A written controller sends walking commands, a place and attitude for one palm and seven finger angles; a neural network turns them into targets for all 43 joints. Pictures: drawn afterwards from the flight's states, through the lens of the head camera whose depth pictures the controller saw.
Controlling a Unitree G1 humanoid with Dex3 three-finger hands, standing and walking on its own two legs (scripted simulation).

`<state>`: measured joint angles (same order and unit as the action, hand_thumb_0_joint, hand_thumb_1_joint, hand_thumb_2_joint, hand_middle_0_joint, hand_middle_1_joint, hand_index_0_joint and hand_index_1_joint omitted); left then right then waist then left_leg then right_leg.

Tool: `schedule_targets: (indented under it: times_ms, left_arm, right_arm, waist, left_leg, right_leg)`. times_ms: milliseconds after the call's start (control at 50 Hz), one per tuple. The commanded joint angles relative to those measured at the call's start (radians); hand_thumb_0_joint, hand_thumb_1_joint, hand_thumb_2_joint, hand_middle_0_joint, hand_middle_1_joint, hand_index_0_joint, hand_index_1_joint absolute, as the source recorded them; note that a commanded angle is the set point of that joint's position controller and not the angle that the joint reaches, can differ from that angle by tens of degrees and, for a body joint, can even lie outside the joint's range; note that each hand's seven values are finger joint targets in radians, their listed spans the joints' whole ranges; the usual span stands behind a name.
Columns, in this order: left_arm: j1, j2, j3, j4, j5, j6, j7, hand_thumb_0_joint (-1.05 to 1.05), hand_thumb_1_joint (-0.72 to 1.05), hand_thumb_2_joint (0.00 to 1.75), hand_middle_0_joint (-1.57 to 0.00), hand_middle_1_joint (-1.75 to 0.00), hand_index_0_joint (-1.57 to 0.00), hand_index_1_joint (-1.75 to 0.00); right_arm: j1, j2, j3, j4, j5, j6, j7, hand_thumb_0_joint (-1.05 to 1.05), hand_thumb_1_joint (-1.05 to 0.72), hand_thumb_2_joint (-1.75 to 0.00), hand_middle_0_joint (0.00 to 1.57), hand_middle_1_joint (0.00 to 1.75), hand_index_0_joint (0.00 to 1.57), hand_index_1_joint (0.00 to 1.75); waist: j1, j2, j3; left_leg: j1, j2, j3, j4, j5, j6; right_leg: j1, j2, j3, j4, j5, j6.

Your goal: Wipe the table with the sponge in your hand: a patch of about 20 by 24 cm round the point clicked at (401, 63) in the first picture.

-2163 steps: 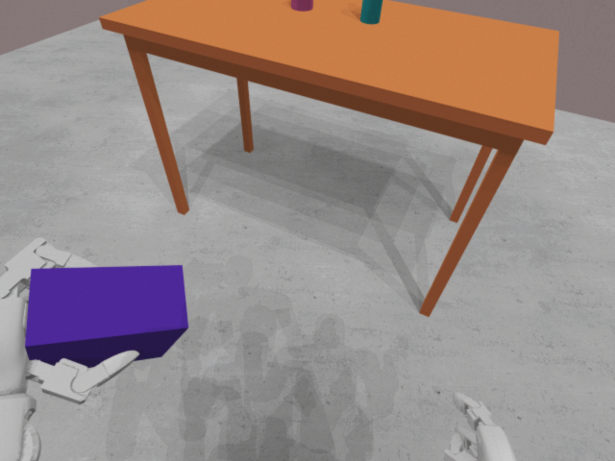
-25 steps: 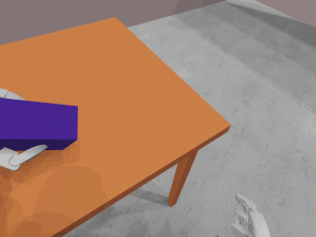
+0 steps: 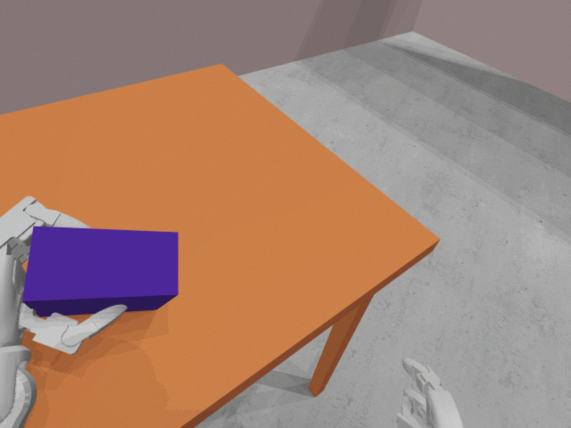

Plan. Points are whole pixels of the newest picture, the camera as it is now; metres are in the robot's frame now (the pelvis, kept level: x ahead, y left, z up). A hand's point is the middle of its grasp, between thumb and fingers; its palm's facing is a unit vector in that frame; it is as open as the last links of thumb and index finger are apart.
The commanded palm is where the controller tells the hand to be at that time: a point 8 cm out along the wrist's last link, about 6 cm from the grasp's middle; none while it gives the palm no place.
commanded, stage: come to a stop and stand still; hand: left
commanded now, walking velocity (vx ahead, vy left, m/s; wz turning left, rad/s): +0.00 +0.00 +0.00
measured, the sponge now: (127, 275) +0.24 +0.20 +0.15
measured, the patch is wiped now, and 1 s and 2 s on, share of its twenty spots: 0.15 0.15 0.15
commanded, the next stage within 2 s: look again from close up in 0.34 s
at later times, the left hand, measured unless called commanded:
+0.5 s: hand (50, 277) +0.22 +0.26 +0.17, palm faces +0.41 -0.85 -0.33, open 10.5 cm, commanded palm +0.16 +0.29 +0.17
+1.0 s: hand (30, 231) +0.25 +0.29 +0.20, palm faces +0.46 -0.79 -0.41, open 10.5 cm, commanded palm +0.16 +0.29 +0.19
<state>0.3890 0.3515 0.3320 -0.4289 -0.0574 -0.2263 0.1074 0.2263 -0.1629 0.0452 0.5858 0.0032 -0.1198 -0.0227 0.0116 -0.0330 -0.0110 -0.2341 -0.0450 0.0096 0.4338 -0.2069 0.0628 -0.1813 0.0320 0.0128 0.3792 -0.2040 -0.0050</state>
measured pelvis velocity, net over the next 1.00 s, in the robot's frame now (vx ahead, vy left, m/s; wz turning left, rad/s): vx -0.01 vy -0.01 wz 0.01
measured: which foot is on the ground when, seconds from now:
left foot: down 0.00-1.00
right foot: down 0.00-1.00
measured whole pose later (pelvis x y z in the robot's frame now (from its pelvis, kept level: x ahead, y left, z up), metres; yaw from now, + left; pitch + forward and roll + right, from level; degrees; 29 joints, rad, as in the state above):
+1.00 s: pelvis -0.01 -0.01 -0.01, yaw +1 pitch -1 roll +0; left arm 0.07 0.49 0.43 -0.26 -0.06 0.01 0.01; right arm 0.16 -0.23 0.05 0.62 0.01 -0.09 -0.03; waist 0.07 0.01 0.02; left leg -0.24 -0.06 0.01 0.48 -0.22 0.05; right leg -0.21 0.02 0.01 0.49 -0.25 -0.02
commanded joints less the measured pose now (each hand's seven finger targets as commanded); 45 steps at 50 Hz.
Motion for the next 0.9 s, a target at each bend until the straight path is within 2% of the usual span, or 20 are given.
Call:
schedule_targets:
  times_ms: [0,20,100,120,140,220,240,320,340,400,480,520,540,620,640,800,820,840,860,880]
  left_arm:
    - [-0.049,0.168,0.110,-0.200,0.021,-0.043,0.008,0.00,0.10,1.30,-1.20,-1.60,-1.20,-1.60]
    - [-0.032,0.183,0.129,-0.192,0.022,-0.041,0.010,0.00,0.10,1.30,-1.20,-1.60,-1.20,-1.60]
    - [-0.040,0.169,0.113,-0.205,0.017,-0.038,0.006,0.00,0.10,1.30,-1.20,-1.60,-1.20,-1.60]
    - [-0.036,0.178,0.124,-0.212,0.019,-0.036,0.008,0.00,0.10,1.30,-1.20,-1.60,-1.20,-1.60]
    - [-0.035,0.158,0.103,-0.206,0.017,-0.036,0.006,0.00,0.10,1.30,-1.20,-1.60,-1.20,-1.60]
    - [-0.018,0.175,0.120,-0.223,0.018,-0.030,0.012,0.00,0.10,1.30,-1.20,-1.60,-1.20,-1.60]
    - [-0.011,0.157,0.102,-0.216,0.016,-0.031,0.010,0.00,0.10,1.30,-1.20,-1.60,-1.20,-1.60]
    - [-0.005,0.175,0.117,-0.222,0.018,-0.027,0.017,0.00,0.10,1.30,-1.20,-1.60,-1.20,-1.60]
    - [-0.004,0.151,0.093,-0.221,0.017,-0.030,0.015,0.00,0.10,1.30,-1.20,-1.60,-1.20,-1.60]
    - [-0.001,0.164,0.103,-0.217,0.015,-0.027,0.019,0.00,0.10,1.30,-1.20,-1.60,-1.20,-1.60]
    - [-0.020,0.154,0.086,-0.214,0.019,-0.029,0.022,0.00,0.10,1.30,-1.20,-1.60,-1.20,-1.60]
    - [-0.014,0.166,0.102,-0.211,0.020,-0.026,0.027,0.00,0.10,1.30,-1.20,-1.60,-1.20,-1.60]
    - [-0.001,0.145,0.083,-0.189,0.018,-0.026,0.025,0.00,0.10,1.30,-1.20,-1.60,-1.20,-1.60]
    - [-0.020,0.159,0.089,-0.202,0.021,-0.023,0.029,0.00,0.10,1.30,-1.20,-1.60,-1.20,-1.60]
    - [-0.013,0.138,0.070,-0.183,0.018,-0.023,0.027,0.00,0.10,1.30,-1.20,-1.60,-1.20,-1.60]
    - [-0.031,0.151,0.073,-0.203,0.019,-0.018,0.028,0.00,0.10,1.30,-1.20,-1.60,-1.20,-1.60]
    - [-0.963,0.947,0.363,-0.460,0.066,-0.163,0.049,0.00,0.10,1.30,-1.20,-1.60,-1.20,-1.60]
    - [-0.669,0.427,0.286,0.069,0.151,0.017,0.000,0.00,0.10,1.30,-1.20,-1.60,-1.20,-1.60]
    - [-0.474,0.249,0.112,0.094,0.035,0.075,-0.030,0.00,0.10,1.30,-1.20,-1.60,-1.20,-1.60]
    - [-0.455,0.259,0.170,0.033,0.001,0.118,-0.066,0.00,0.10,1.30,-1.20,-1.60,-1.20,-1.60]
  right_arm:
    - [-0.095,-0.162,-0.077,-0.152,0.000,-0.051,-0.011,0.00,-0.90,-0.90,0.20,0.30,0.20,0.30]
    - [-0.110,-0.153,-0.069,-0.148,0.002,-0.052,-0.011,0.00,-0.90,-0.90,0.20,0.30,0.20,0.30]
    - [-0.093,-0.160,-0.079,-0.151,0.003,-0.039,-0.012,0.00,-0.90,-0.90,0.20,0.30,0.20,0.30]
    - [-0.110,-0.154,-0.074,-0.149,0.006,-0.040,-0.012,0.00,-0.90,-0.90,0.20,0.30,0.20,0.30]
    - [-0.096,-0.160,-0.077,-0.146,0.004,-0.035,-0.013,0.00,-0.90,-0.90,0.20,0.30,0.20,0.30]
    - [-0.113,-0.156,-0.080,-0.153,0.010,-0.029,-0.014,0.00,-0.90,-0.90,0.20,0.30,0.20,0.30]
    - [-0.099,-0.162,-0.082,-0.150,0.008,-0.024,-0.014,0.00,-0.90,-0.90,0.20,0.30,0.20,0.30]
    - [-0.120,-0.157,-0.081,-0.158,0.014,-0.025,-0.019,0.00,-0.90,-0.90,0.20,0.30,0.20,0.30]
    - [-0.105,-0.162,-0.083,-0.154,0.011,-0.019,-0.021,0.00,-0.90,-0.90,0.20,0.30,0.20,0.30]
    - [-0.108,-0.161,-0.085,-0.158,0.014,-0.022,-0.024,0.00,-0.90,-0.90,0.20,0.30,0.20,0.30]
    - [-0.110,-0.163,-0.084,-0.155,0.014,-0.025,-0.029,0.00,-0.90,-0.90,0.20,0.30,0.20,0.30]
    - [-0.123,-0.159,-0.083,-0.152,0.017,-0.027,-0.033,0.00,-0.90,-0.90,0.20,0.30,0.20,0.30]
    - [-0.112,-0.162,-0.081,-0.148,0.013,-0.023,-0.034,0.00,-0.90,-0.90,0.20,0.30,0.20,0.30]
    - [-0.127,-0.161,-0.083,-0.148,0.018,-0.029,-0.035,0.00,-0.90,-0.90,0.20,0.30,0.20,0.30]
    - [-0.114,-0.163,-0.079,-0.144,0.014,-0.024,-0.035,0.00,-0.90,-0.90,0.20,0.30,0.20,0.30]
    - [-0.116,-0.167,-0.085,-0.147,0.017,-0.025,-0.035,0.00,-0.90,-0.90,0.20,0.30,0.20,0.30]
    - [0.062,-0.232,0.098,-0.270,0.071,-0.007,-0.106,0.00,-0.90,-0.90,0.20,0.30,0.20,0.30]
    - [-0.130,-0.127,-0.066,-0.125,-0.030,-0.035,-0.065,0.00,-0.90,-0.90,0.20,0.30,0.20,0.30]
    - [-0.097,-0.177,-0.078,-0.110,-0.014,-0.039,-0.025,0.00,-0.90,-0.90,0.20,0.30,0.20,0.30]
    - [-0.122,-0.227,-0.100,-0.105,-0.011,-0.043,-0.026,0.00,-0.90,-0.90,0.20,0.30,0.20,0.30]
  waist:
    - [0.005,0.097,-0.079]
    - [0.008,0.108,-0.092]
    - [0.006,0.102,-0.107]
    - [0.006,0.127,-0.115]
    - [0.005,0.131,-0.111]
    - [0.007,0.119,-0.118]
    - [0.006,0.112,-0.113]
    - [0.010,0.124,-0.094]
    - [0.007,0.124,-0.092]
    - [0.009,0.076,-0.094]
    - [0.007,0.106,-0.075]
    - [0.008,0.088,-0.083]
    - [0.009,0.075,-0.081]
    - [0.007,0.087,-0.067]
    - [0.007,0.073,-0.064]
    - [0.006,0.067,-0.066]
    - [-0.087,0.216,0.030]
    - [0.039,0.264,-0.121]
    - [0.022,0.210,-0.168]
    - [0.069,0.187,-0.223]
  left_leg:
    - [-0.020,0.129,-0.130,-0.127,0.062,-0.034]
    - [0.010,0.127,-0.120,-0.125,0.095,-0.046]
    - [0.049,0.129,-0.118,-0.086,0.281,-0.067]
    - [0.076,0.126,-0.113,-0.085,0.317,-0.080]
    - [0.075,0.133,-0.125,-0.090,0.328,-0.084]
    - [0.093,0.133,-0.114,-0.073,0.358,-0.089]
    - [0.077,0.137,-0.126,-0.077,0.352,-0.089]
    - [0.070,0.138,-0.121,-0.091,0.289,-0.090]
    - [0.049,0.139,-0.127,-0.095,0.262,-0.086]
    - [0.026,0.134,-0.123,-0.092,0.184,-0.069]
    - [0.007,0.129,-0.129,-0.112,0.118,-0.064]
    - [0.027,0.123,-0.118,-0.101,0.122,-0.060]
    - [0.017,0.123,-0.122,-0.099,0.122,-0.052]
    - [0.028,0.120,-0.122,-0.104,0.091,-0.051]
    - [0.017,0.123,-0.128,-0.108,0.077,-0.045]
    - [0.017,0.120,-0.131,-0.097,0.096,-0.037]
    - [-0.247,0.098,-0.137,-0.109,-0.224,0.003]
    - [0.051,0.040,-0.046,-0.049,0.154,-0.095]
    - [0.167,0.068,-0.072,-0.038,0.355,-0.155]
    - [0.213,0.079,-0.064,-0.026,0.373,-0.149]
  right_leg:
    - [0.089,-0.051,0.023,-0.013,0.109,-0.015]
    - [0.074,-0.044,0.012,-0.007,0.115,-0.011]
    - [0.082,-0.050,0.002,0.002,0.167,-0.012]
    - [0.066,-0.045,-0.003,0.012,0.166,-0.010]
    - [0.062,-0.046,-0.010,0.018,0.140,-0.010]
    - [0.067,-0.055,-0.006,0.010,0.161,-0.010]
    - [0.073,-0.056,-0.012,0.012,0.147,-0.010]
    - [0.064,-0.062,-0.001,0.002,0.124,-0.010]
    - [0.078,-0.064,-0.008,0.003,0.114,-0.010]
    - [0.101,-0.079,0.013,-0.022,0.130,-0.012]
    - [0.099,-0.082,0.020,-0.028,0.111,-0.016]
    - [0.092,-0.084,0.030,-0.038,0.125,-0.017]
    - [0.096,-0.088,0.022,-0.043,0.123,-0.016]
    - [0.072,-0.089,0.039,-0.056,0.100,-0.020]
    - [0.076,-0.089,0.028,-0.057,0.089,-0.018]
    - [0.088,-0.097,0.039,-0.062,0.109,-0.021]
    - [0.204,0.002,0.041,0.027,-0.048,0.056]
    - [0.036,0.010,-0.047,0.107,0.042,-0.053]
    - [-0.047,0.027,-0.109,0.108,0.106,-0.058]
    - [-0.062,0.023,-0.090,0.103,0.125,-0.044]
